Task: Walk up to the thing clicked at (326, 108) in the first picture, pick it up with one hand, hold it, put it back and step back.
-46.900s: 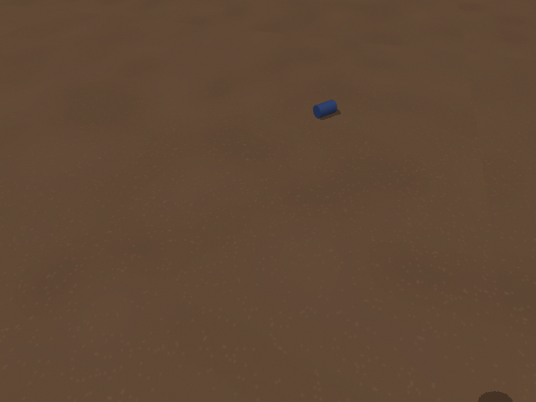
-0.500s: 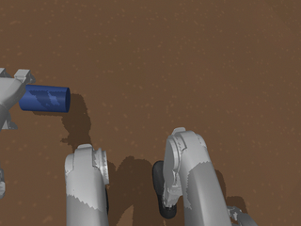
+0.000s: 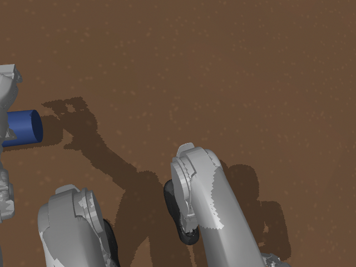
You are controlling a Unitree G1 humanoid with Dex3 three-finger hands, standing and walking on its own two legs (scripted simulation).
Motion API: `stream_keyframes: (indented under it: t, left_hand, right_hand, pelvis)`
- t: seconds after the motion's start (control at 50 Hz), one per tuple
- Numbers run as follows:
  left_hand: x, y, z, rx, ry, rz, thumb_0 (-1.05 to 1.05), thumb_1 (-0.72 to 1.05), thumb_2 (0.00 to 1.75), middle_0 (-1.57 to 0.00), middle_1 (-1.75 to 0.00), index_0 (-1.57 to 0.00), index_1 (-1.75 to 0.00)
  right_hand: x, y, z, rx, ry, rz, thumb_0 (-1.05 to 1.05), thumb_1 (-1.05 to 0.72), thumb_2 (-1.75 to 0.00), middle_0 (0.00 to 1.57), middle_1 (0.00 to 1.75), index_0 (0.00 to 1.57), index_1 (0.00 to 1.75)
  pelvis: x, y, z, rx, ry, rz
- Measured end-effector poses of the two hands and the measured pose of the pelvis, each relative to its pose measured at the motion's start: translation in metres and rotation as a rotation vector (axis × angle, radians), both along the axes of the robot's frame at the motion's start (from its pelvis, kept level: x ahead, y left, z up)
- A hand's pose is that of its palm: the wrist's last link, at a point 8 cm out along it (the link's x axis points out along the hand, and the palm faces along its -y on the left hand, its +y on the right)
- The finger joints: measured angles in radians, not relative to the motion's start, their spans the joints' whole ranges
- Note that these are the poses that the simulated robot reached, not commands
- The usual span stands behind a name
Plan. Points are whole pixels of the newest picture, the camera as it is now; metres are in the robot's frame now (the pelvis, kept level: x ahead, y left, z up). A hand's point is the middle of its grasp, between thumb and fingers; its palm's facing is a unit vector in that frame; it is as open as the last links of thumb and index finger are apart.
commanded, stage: approach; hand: left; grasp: from above
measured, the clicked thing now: (7, 129) +0.50 +0.28 -0.30
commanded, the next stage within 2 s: close in in 0.10 s
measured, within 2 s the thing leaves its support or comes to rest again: neither
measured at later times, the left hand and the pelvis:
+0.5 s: hand out of the picture +0.47 +0.31 -0.17, palm faces -0.48 +0.00 -0.88, open 13.4 cm; pelvis +0.00 +0.01 +0.00, yaw -1 degrees
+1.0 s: hand out of the picture +0.49 +0.28 -0.23, palm faces -0.48 +0.01 -0.88, open 13.9 cm; pelvis +0.00 +0.00 -0.03, yaw -3 degrees
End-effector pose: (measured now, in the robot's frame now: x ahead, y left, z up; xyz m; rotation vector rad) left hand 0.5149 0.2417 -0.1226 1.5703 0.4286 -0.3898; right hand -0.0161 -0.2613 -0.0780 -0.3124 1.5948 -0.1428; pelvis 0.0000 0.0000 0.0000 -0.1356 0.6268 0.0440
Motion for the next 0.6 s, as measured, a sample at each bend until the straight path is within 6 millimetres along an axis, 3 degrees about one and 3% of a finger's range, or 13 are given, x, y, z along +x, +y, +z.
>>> stream_keyframes:
  t: [0.08, 0.16, 0.3, 0.38, 0.46, 0.6]
  left_hand:
    - [-0.024, 0.023, -0.006, -0.025, 0.054, 0.014, 0.00, -0.48, 0.95, -0.08, -1.05, -0.10, -1.01]
    - [-0.045, 0.052, 0.000, -0.059, 0.033, 0.014, 0.00, -0.49, 0.96, -0.09, -1.04, -0.11, -1.01]
    - [-0.052, 0.090, 0.026, -0.060, -0.056, -0.010, 0.00, -0.47, 0.99, -0.10, -1.05, -0.12, -1.02]
    - [-0.047, 0.090, 0.027, -0.059, -0.034, -0.033, 0.00, -0.45, 1.00, -0.10, -1.07, -0.12, -1.04]
    - [-0.042, 0.078, 0.018, -0.073, -0.013, -0.076, 0.00, -0.43, 0.99, -0.09, -1.10, -0.13, -1.06]
    - [-0.036, 0.058, -0.002, -0.102, -0.029, -0.094, 0.00, -0.43, 0.95, -0.08, -1.08, -0.12, -1.04]
  right_hand:
    - [0.003, -0.001, -0.002, 0.017, 0.029, 0.027, 0.01, -0.92, -0.90, 0.20, 0.30, 0.20, 0.30]
    - [0.018, -0.009, -0.002, -0.003, 0.035, 0.092, 0.01, -0.92, -0.90, 0.20, 0.30, 0.21, 0.30]
    - [0.063, -0.022, 0.001, -0.083, -0.028, 0.186, 0.01, -0.92, -0.90, 0.20, 0.30, 0.20, 0.30]
    - [0.086, -0.019, 0.006, -0.106, -0.087, 0.214, 0.00, -0.93, -0.90, 0.20, 0.30, 0.20, 0.30]
    - [0.096, -0.013, 0.010, -0.109, -0.119, 0.232, 0.00, -0.92, -0.90, 0.20, 0.30, 0.20, 0.30]
    - [0.076, -0.003, 0.008, -0.089, -0.108, 0.209, 0.00, -0.92, -0.90, 0.20, 0.30, 0.20, 0.30]
  pelvis:
    - [-0.001, -0.001, 0.002, 0.000, -0.012, 0.003]
    - [-0.003, -0.001, 0.001, -0.006, -0.025, 0.008]
    - [-0.003, 0.005, -0.001, -0.020, -0.030, 0.019]
    - [-0.004, 0.009, 0.000, -0.030, -0.032, 0.021]
    - [-0.004, 0.012, 0.001, -0.041, -0.035, 0.022]
    - [-0.004, 0.012, -0.007, -0.047, -0.045, 0.017]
